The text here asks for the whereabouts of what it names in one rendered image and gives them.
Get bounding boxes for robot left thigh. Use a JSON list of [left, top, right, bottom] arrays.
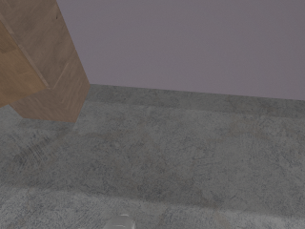
[[103, 216, 135, 229]]

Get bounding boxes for cupboard door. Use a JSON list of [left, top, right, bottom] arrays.
[[0, 20, 47, 108]]

